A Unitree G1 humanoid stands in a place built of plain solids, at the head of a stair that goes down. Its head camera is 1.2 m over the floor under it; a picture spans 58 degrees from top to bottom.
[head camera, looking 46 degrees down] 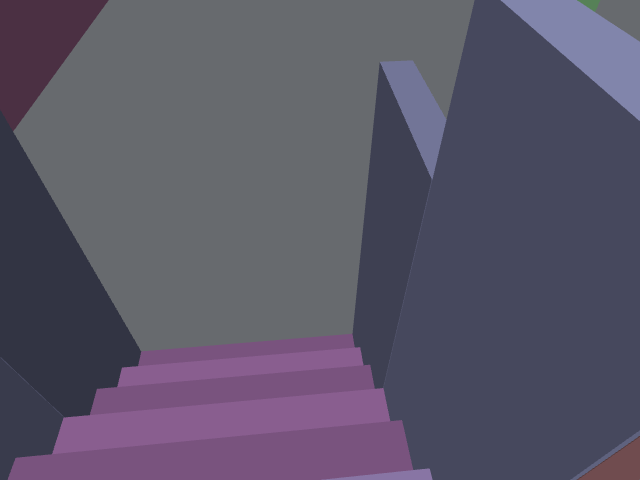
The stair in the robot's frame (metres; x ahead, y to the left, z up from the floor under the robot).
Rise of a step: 0.19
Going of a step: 0.20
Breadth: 1.20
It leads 5 degrees to the left of straight ahead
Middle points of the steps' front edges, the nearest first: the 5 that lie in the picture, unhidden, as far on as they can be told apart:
0.49 0.33 -0.19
0.69 0.35 -0.38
0.89 0.37 -0.57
1.09 0.38 -0.77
1.28 0.40 -0.96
